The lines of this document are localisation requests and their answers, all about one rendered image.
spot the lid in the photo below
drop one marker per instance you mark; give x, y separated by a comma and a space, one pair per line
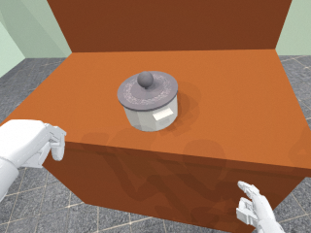
146, 99

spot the knob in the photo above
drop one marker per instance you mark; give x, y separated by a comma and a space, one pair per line
145, 79

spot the table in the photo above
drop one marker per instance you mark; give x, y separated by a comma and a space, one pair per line
238, 119

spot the right robot forearm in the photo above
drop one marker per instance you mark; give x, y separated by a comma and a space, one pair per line
269, 226

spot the left robot forearm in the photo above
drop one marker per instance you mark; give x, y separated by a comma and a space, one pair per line
8, 174

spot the pot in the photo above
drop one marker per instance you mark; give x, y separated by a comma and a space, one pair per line
152, 121

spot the robot right hand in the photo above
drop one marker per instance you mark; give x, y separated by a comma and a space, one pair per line
255, 211

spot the robot left hand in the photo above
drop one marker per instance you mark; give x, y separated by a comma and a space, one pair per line
21, 139

